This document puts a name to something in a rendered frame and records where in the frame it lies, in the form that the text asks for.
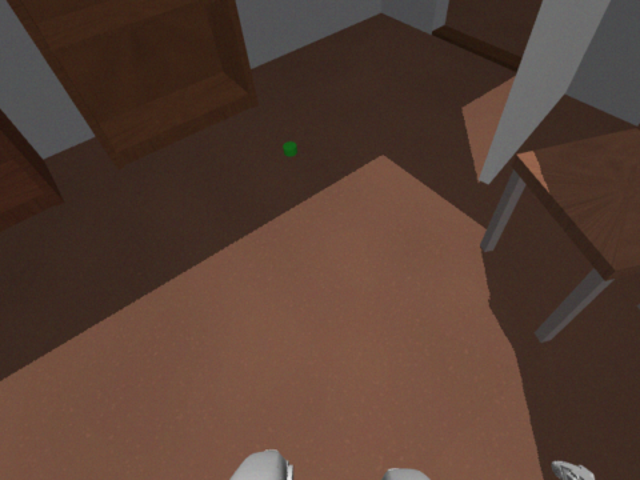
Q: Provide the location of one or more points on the chair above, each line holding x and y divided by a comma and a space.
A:
591, 188

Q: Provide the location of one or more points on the tin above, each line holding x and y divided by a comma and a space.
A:
290, 149

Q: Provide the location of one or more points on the right robot hand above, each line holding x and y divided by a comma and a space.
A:
567, 471

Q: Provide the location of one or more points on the bookshelf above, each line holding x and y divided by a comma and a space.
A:
144, 74
26, 185

